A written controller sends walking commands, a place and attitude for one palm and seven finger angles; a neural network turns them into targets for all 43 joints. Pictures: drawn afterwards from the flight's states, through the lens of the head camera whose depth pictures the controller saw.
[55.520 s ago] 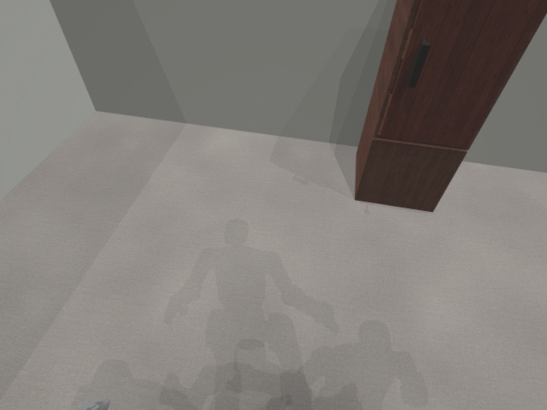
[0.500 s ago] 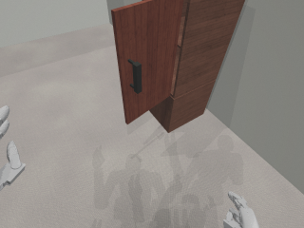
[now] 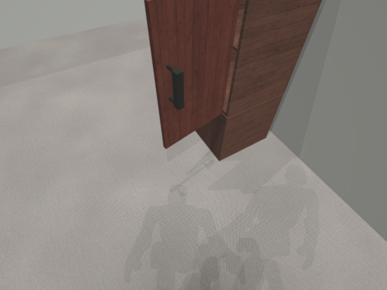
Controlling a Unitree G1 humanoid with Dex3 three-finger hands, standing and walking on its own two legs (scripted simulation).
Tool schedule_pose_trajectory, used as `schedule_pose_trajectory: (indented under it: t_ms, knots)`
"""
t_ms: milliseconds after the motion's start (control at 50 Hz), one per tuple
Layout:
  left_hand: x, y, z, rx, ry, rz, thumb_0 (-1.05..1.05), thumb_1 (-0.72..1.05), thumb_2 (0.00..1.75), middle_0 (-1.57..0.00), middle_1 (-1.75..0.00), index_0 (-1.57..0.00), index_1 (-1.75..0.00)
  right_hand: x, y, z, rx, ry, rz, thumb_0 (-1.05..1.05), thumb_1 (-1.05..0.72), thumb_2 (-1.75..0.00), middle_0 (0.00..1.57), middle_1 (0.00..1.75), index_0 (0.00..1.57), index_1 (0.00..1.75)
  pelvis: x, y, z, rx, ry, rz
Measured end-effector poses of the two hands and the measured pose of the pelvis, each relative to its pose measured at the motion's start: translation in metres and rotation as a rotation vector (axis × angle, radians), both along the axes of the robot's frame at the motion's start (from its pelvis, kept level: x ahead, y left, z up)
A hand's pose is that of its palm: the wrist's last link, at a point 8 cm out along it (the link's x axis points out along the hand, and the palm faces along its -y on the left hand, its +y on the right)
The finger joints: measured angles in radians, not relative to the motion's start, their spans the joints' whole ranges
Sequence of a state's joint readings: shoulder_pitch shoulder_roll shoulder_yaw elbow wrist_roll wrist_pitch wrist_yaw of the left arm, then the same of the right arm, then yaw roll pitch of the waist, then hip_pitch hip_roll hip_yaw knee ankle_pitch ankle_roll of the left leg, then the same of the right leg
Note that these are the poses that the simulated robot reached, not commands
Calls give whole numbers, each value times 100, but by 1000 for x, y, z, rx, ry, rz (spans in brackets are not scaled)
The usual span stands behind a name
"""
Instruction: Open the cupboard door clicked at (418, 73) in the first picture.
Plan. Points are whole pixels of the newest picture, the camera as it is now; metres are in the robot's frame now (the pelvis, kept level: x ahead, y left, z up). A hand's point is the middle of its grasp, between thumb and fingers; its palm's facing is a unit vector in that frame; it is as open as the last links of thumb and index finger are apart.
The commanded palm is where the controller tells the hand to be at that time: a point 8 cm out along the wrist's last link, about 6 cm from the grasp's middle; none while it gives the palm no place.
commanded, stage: let the arm hang, fingers relaxed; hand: left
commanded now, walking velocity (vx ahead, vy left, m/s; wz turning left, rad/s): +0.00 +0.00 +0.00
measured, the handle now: (174, 87) +0.71 +0.11 -0.02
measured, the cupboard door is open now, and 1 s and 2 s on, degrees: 100 100 100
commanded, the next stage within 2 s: look to check the result in 0.60 s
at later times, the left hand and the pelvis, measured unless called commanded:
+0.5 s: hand out of the picture +0.08 +0.20 -0.16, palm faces -0.01 -0.96 -0.28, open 7.4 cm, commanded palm none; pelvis +0.02 -0.01 +0.00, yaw -1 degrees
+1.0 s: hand out of the picture +0.08 +0.21 -0.15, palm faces +0.01 -0.95 -0.32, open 7.4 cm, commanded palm none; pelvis +0.03 -0.02 +0.01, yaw +0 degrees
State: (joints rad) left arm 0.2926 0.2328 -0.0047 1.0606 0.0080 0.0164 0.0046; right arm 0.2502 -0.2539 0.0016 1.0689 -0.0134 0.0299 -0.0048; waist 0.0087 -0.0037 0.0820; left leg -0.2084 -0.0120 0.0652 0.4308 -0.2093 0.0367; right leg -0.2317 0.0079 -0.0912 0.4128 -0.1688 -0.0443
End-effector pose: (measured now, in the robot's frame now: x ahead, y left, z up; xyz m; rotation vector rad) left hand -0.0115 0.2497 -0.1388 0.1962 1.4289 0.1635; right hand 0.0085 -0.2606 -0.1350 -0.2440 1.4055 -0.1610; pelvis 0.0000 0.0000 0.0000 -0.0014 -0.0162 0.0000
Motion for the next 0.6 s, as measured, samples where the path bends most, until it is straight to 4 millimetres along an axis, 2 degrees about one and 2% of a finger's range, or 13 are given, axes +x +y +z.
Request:
schedule_pose_trajectory:
  t_ms: [100, 220, 420, 600]
  knots:
    - [5, 14, 10, 58, 0, 5, 1, 92, 89, -21, -30, -20, -30, -2, 6, -8, 34, 3, -17, 1, -91, -90, 20, 30, 20, 30, 2, -2, 2, 2, -6, -3]
    - [33, 19, 18, 92, -67, -12, 1, 91, 89, -20, -30, -20, -30, 8, 14, -14, 70, -29, -23, 1, -91, -90, 20, 30, 20, 30, 5, -4, 3, 5, -12, -8]
    - [81, 3, 19, 65, -174, -46, 1, 91, 89, -20, -30, -20, -30, 25, 9, -11, 66, -69, -29, 1, -91, -90, 20, 30, 21, 30, 13, -7, 4, 8, -15, -12]
    - [91, -8, 15, 35, -170, -48, 1, 91, 89, -21, -30, -20, -30, 31, -7, -4, 27, -60, -31, 1, -91, -90, 20, 30, 20, 30, 20, -11, 5, 8, -11, -11]
